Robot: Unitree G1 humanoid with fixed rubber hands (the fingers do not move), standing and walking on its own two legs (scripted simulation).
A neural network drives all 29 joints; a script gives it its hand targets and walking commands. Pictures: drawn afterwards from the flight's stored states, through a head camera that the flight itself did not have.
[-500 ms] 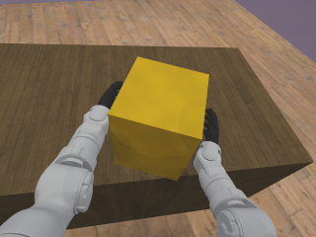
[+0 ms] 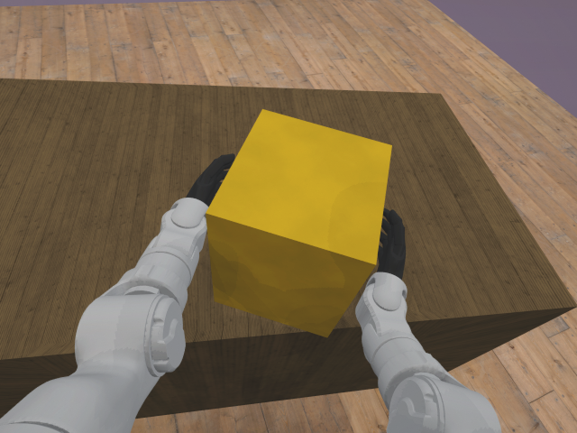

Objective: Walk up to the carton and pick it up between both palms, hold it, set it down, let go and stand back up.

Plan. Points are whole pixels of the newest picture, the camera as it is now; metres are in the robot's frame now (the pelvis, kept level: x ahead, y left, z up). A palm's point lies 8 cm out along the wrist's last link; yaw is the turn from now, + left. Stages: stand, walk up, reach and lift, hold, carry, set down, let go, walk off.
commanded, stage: reach and lift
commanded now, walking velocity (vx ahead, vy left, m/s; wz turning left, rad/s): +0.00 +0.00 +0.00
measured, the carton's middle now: (296, 229) +0.40 -0.06 +0.01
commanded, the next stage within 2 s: none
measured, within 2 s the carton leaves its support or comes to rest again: leaves its support in 0.50 s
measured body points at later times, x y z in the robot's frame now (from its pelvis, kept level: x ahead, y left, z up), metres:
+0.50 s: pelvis +0.00 -0.01 +0.00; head +0.05 +0.04 +0.45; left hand +0.45 +0.08 +0.05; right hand +0.33 -0.19 +0.03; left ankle -0.01 +0.09 -0.74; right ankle +0.00 -0.16 -0.74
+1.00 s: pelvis +0.00 -0.01 +0.01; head +0.04 +0.03 +0.45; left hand +0.45 +0.09 +0.08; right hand +0.35 -0.18 +0.04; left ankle -0.01 +0.09 -0.74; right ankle +0.00 -0.16 -0.74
